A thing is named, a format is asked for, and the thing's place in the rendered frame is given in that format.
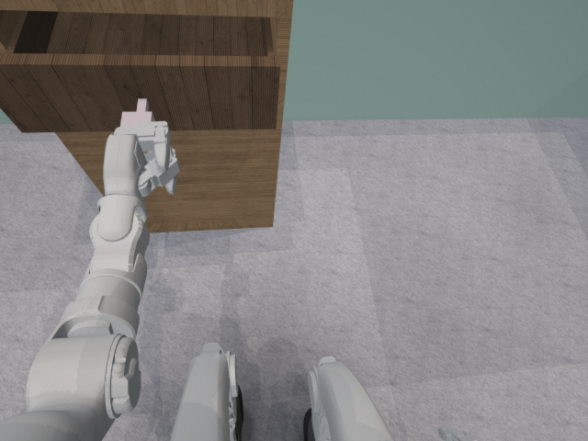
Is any cabinet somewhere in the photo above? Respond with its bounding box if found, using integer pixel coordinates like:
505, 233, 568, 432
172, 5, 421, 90
0, 0, 294, 233

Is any handle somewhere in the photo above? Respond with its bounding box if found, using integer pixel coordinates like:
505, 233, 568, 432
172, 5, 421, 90
120, 98, 155, 152

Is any left robot hand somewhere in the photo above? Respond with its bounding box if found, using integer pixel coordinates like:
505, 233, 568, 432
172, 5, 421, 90
103, 121, 180, 203

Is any robot right shin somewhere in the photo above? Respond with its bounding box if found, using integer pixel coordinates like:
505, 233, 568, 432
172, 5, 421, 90
311, 356, 351, 441

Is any robot left forearm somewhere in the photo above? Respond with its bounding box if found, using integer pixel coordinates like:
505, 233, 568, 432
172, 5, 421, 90
25, 194, 150, 412

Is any drawer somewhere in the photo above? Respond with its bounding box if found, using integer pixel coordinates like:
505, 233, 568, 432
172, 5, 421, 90
0, 11, 280, 133

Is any left robot upper arm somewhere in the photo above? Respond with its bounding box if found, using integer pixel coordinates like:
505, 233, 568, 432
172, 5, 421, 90
0, 334, 141, 441

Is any left robot thigh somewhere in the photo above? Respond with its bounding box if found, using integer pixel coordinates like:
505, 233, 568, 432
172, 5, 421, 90
170, 350, 238, 441

